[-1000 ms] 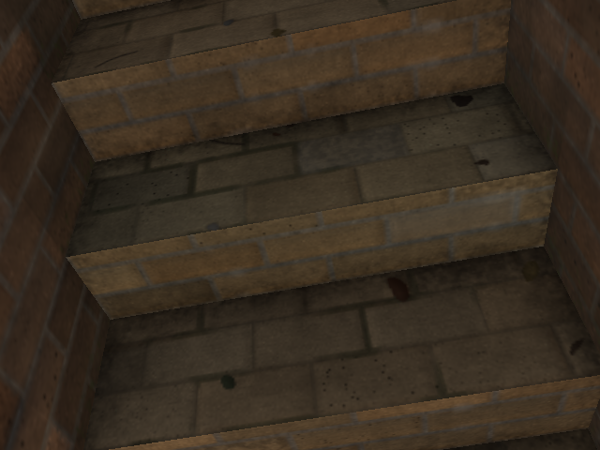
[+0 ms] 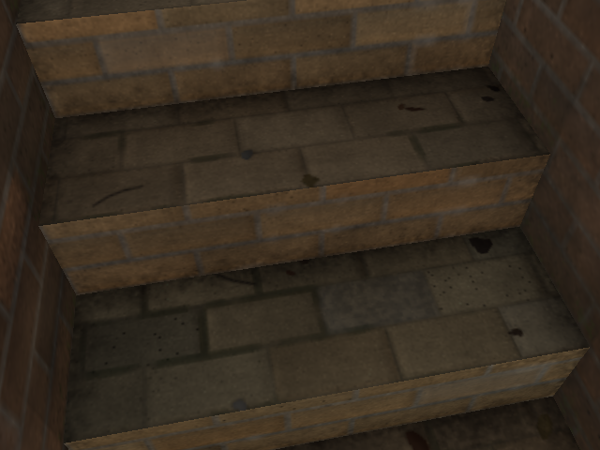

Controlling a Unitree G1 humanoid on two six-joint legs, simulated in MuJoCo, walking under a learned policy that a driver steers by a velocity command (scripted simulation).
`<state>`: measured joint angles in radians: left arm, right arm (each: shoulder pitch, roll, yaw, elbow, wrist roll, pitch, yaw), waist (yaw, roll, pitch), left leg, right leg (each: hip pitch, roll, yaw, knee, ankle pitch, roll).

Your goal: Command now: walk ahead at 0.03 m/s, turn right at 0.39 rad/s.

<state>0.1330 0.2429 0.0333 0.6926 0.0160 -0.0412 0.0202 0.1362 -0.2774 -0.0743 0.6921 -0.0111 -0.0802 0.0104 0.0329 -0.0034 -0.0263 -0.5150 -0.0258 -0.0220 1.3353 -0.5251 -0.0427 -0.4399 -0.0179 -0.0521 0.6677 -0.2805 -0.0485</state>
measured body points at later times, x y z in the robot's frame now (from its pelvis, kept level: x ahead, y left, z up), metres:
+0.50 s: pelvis +0.03 +0.02 +0.00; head +0.04 +0.04 +0.45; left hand +0.31 +0.14 -0.07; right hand +0.03 -0.24 -0.09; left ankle +0.01 +0.14 -0.72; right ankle -0.01 -0.11 -0.64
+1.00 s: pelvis +0.04 -0.03 +0.00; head +0.06 -0.02 +0.45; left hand +0.29 +0.21 -0.05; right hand +0.13 -0.28 -0.10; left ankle +0.01 +0.15 -0.72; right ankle +0.02 -0.12 -0.72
